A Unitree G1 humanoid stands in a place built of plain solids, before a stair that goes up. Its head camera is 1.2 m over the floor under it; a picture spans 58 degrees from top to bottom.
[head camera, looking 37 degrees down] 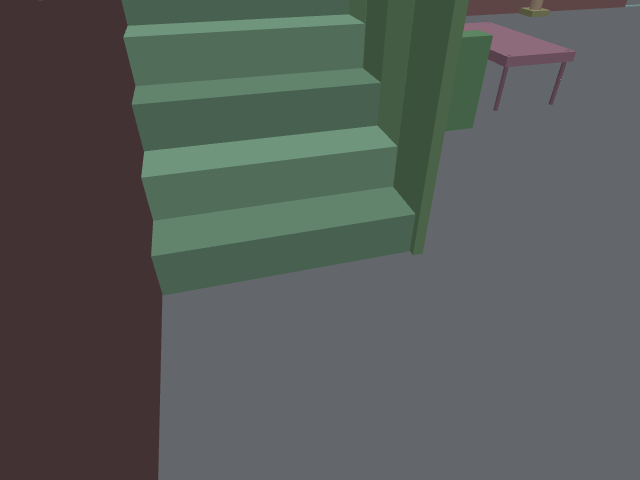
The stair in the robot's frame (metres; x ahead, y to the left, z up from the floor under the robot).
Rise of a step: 0.20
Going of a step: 0.24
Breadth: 1.06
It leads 15 degrees to the left of straight ahead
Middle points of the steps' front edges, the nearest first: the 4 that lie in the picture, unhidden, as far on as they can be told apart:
1.37 0.11 0.20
1.60 0.17 0.40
1.83 0.24 0.60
2.06 0.30 0.80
